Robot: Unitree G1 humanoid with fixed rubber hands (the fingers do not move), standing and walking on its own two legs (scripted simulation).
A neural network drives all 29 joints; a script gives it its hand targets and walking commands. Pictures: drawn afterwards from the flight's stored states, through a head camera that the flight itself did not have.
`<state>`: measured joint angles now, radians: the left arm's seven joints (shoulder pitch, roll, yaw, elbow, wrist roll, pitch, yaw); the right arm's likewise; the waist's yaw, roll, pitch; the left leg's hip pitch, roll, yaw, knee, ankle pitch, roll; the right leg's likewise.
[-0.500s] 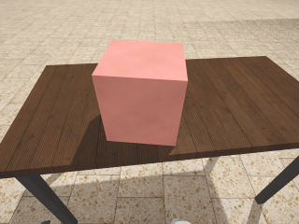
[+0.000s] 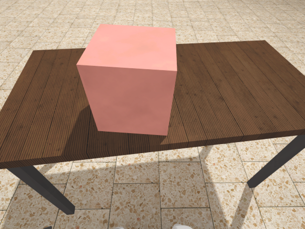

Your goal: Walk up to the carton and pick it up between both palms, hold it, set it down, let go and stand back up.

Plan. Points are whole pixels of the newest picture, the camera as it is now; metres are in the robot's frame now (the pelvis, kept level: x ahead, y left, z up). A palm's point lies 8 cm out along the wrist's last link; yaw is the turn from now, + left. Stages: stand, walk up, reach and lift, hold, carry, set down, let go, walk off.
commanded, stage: walk up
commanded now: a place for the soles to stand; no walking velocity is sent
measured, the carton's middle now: (134, 81) +0.52 +0.06 +0.11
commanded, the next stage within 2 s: reach and lift in 0.68 s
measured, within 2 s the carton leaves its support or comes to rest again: neither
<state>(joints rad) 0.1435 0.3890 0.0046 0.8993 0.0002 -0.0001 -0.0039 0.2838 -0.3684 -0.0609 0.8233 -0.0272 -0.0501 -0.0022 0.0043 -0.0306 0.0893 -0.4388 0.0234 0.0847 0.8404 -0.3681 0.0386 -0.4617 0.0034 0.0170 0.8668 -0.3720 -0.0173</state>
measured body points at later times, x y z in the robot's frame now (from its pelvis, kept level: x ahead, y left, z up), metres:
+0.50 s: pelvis +0.01 -0.01 +0.00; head +0.04 -0.01 +0.45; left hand +0.12 +0.30 -0.11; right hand +0.10 -0.32 -0.11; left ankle +0.05 +0.11 -0.70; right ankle +0.06 -0.11 -0.70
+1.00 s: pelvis +0.01 +0.00 +0.00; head +0.04 +0.00 +0.45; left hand +0.18 +0.27 -0.09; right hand +0.15 -0.28 -0.11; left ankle +0.05 +0.11 -0.70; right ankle +0.06 -0.11 -0.70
